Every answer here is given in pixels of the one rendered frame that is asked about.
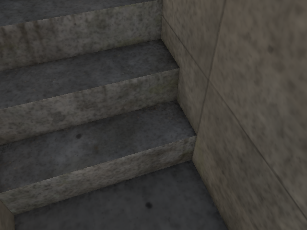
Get stairs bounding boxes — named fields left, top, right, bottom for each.
left=0, top=0, right=197, bottom=215

